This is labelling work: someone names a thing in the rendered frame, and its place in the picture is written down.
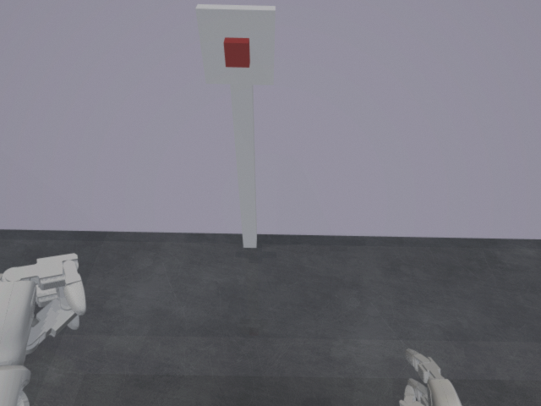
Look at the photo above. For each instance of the button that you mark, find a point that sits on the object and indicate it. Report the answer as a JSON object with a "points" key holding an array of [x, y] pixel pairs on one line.
{"points": [[237, 52]]}

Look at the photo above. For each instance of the right robot hand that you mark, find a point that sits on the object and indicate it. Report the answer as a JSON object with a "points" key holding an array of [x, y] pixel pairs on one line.
{"points": [[439, 391]]}

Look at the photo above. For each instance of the panel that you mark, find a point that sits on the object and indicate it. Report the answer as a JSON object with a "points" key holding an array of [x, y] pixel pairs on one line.
{"points": [[215, 22]]}

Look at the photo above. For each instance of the left robot hand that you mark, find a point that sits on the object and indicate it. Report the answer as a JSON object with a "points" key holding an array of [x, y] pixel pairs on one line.
{"points": [[53, 283]]}

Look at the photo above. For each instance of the robot left forearm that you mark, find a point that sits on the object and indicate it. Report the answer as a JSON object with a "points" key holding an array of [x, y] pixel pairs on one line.
{"points": [[13, 379]]}

